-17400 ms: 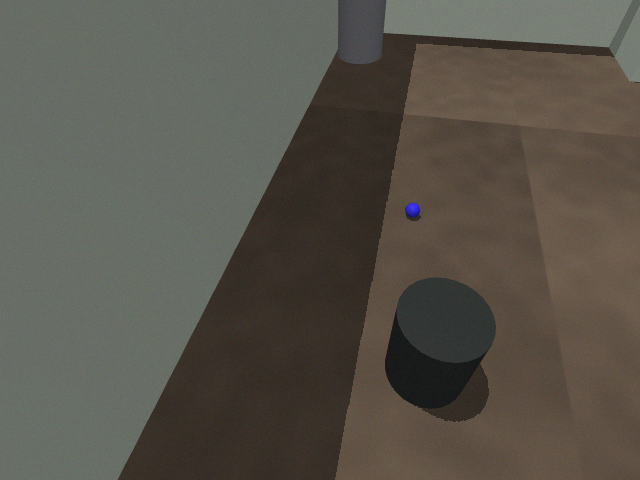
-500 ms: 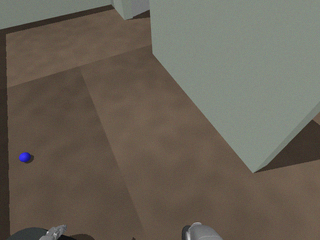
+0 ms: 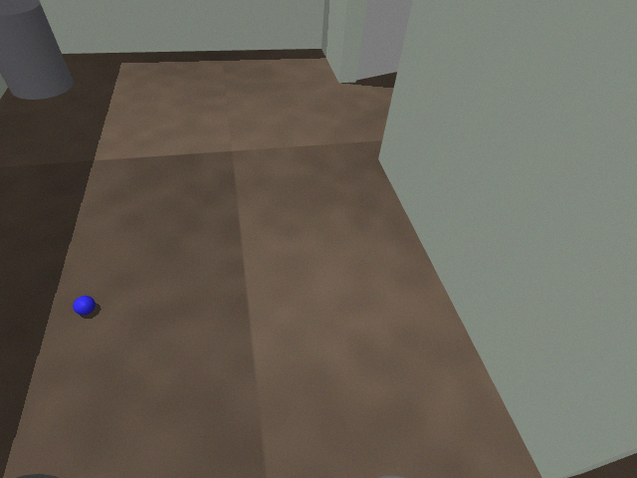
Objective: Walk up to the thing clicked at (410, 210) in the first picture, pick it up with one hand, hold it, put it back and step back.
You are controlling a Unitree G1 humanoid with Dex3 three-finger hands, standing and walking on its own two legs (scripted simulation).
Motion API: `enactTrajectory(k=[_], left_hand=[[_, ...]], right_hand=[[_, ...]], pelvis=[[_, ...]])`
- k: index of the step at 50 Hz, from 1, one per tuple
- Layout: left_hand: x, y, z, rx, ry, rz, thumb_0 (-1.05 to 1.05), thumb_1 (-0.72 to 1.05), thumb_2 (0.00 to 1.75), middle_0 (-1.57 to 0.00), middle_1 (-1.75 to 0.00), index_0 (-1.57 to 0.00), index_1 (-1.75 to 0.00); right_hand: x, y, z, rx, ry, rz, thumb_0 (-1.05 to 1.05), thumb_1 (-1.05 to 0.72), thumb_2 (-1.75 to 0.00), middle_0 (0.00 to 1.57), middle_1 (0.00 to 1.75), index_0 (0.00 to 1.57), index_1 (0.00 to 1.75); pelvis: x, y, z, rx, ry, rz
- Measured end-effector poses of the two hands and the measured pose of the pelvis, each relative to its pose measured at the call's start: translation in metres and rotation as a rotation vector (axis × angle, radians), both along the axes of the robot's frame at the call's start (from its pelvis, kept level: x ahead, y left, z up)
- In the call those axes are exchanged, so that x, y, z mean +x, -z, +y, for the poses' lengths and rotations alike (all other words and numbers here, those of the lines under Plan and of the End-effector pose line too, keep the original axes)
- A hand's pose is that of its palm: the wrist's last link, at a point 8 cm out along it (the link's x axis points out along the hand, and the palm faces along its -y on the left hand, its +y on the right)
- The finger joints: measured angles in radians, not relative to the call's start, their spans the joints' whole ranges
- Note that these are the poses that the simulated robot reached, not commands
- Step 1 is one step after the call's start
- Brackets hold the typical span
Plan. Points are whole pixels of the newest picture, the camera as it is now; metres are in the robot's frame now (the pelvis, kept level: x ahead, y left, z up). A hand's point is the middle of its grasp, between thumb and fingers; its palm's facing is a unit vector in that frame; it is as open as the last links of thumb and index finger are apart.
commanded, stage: walk up
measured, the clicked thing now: (84, 305) +0.77 +0.79 -0.72
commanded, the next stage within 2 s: stand in 1.32 s
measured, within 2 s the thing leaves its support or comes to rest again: neither
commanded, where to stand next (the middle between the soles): +0.13 -0.05 m, yaw +11 degrees
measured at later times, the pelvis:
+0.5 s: pelvis +0.06 -0.07 +0.00, yaw +11 degrees
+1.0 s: pelvis +0.06 -0.06 +0.02, yaw +14 degrees
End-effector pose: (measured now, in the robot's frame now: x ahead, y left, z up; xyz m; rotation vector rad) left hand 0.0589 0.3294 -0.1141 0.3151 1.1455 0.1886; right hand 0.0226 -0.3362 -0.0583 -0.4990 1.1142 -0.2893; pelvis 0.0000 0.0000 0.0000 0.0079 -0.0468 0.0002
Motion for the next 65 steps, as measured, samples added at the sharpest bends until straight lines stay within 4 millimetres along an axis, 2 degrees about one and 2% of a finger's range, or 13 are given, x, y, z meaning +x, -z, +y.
enactTrajectory(k=[6, 9, 12, 15, 19, 24, 29, 32, 38, 43, 47, 54, 65], left_hand=[[0.014, 0.000, -0.015, -0.004, -0.053, 0.033, 0.01, 0.91, 0.90, -0.20, -0.30, -0.20, -0.29], [0.019, -0.001, -0.031, -0.001, -0.085, 0.037, 0.01, 0.91, 0.90, -0.20, -0.30, -0.20, -0.29], [0.023, 0.001, -0.050, 0.018, -0.111, 0.033, 0.01, 0.91, 0.90, -0.20, -0.30, -0.20, -0.29], [0.024, 0.001, -0.069, 0.037, -0.127, 0.025, 0.01, 0.91, 0.90, -0.20, -0.30, -0.20, -0.29], [0.024, -0.010, -0.087, 0.038, -0.143, 0.008, 0.01, 0.90, 0.90, -0.20, -0.30, -0.21, -0.29], [0.020, -0.017, -0.084, 0.063, -0.164, -0.014, 0.01, 0.90, 0.90, -0.20, -0.30, -0.21, -0.30], [0.007, -0.009, -0.064, 0.083, -0.214, -0.007, 0.01, 0.90, 0.90, -0.20, -0.30, -0.21, -0.30], [-0.001, -0.009, -0.060, 0.090, -0.247, 0.021, 0.01, 0.90, 0.90, -0.20, -0.30, -0.21, -0.30], [-0.018, -0.011, -0.069, 0.090, -0.264, 0.044, 0.01, 0.91, 0.90, -0.20, -0.30, -0.20, -0.29], [-0.028, -0.013, -0.077, 0.056, -0.257, 0.080, 0.01, 0.90, 0.90, -0.20, -0.30, -0.21, -0.29], [-0.025, -0.015, -0.080, 0.028, -0.254, 0.080, 0.01, 0.90, 0.90, -0.20, -0.30, -0.21, -0.30], [-0.008, -0.018, -0.076, 0.005, -0.258, 0.048, 0.01, 0.90, 0.90, -0.20, -0.30, -0.21, -0.30], [0.013, -0.026, -0.070, 0.008, -0.255, 0.033, 0.01, 0.90, 0.90, -0.20, -0.30, -0.21, -0.29]], right_hand=[[0.036, -0.002, -0.006, 0.013, -0.045, 0.030, 0.00, -0.90, -0.90, 0.20, 0.30, 0.20, 0.30], [0.062, 0.008, -0.015, 0.033, -0.082, 0.047, 0.01, -0.89, -0.90, 0.20, 0.30, 0.20, 0.30], [0.093, 0.026, -0.029, 0.062, -0.113, 0.042, 0.01, -0.89, -0.90, 0.20, 0.30, 0.20, 0.30], [0.127, 0.044, -0.040, 0.081, -0.124, 0.023, 0.01, -0.89, -0.90, 0.20, 0.30, 0.20, 0.30], [0.165, 0.051, -0.039, 0.110, -0.162, 0.000, 0.01, -0.90, -0.90, 0.20, 0.30, 0.20, 0.30], [0.189, 0.050, -0.030, 0.134, -0.221, 0.003, 0.00, -0.90, -0.90, 0.20, 0.30, 0.20, 0.30], [0.193, 0.049, -0.020, 0.121, -0.253, 0.009, 0.00, -0.90, -0.90, 0.20, 0.30, 0.20, 0.30], [0.191, 0.046, -0.018, 0.127, -0.251, 0.014, 0.00, -0.90, -0.90, 0.20, 0.30, 0.20, 0.30], [0.196, 0.049, -0.016, 0.144, -0.244, 0.034, 0.01, -0.90, -0.90, 0.20, 0.30, 0.20, 0.30], [0.197, 0.047, -0.006, 0.169, -0.243, 0.035, 0.01, -0.90, -0.90, 0.20, 0.30, 0.20, 0.30], [0.194, 0.043, 0.003, 0.186, -0.245, 0.054, 0.01, -0.90, -0.90, 0.20, 0.30, 0.20, 0.30], [0.190, 0.034, 0.015, 0.194, -0.241, 0.084, 0.01, -0.90, -0.90, 0.20, 0.30, 0.20, 0.30], [0.202, 0.024, 0.015, 0.190, -0.215, 0.067, 0.01, -0.90, -0.90, 0.20, 0.30, 0.20, 0.30]], pelvis=[[0.030, -0.006, -0.018, -0.001, -0.041, -0.004], [0.040, -0.004, -0.031, -0.007, -0.066, 0.000], [0.051, 0.005, -0.049, -0.008, -0.091, 0.007], [0.055, 0.012, -0.062, -0.017, -0.114, 0.002], [0.057, 0.007, -0.068, 0.006, -0.141, 0.006], [0.059, 0.004, -0.070, 0.011, -0.177, 0.022], [0.056, 0.009, -0.065, 0.032, -0.203, 0.018], [0.056, 0.007, -0.065, 0.008, -0.221, 0.016], [0.058, 0.003, -0.071, -0.021, -0.233, 0.006], [0.056, -0.004, -0.066, -0.004, -0.238, 0.001], [0.055, -0.012, -0.062, -0.012, -0.236, 0.003], [0.059, -0.021, -0.058, -0.015, -0.237, 0.003], [0.067, -0.029, -0.056, -0.013, -0.237, 0.003]])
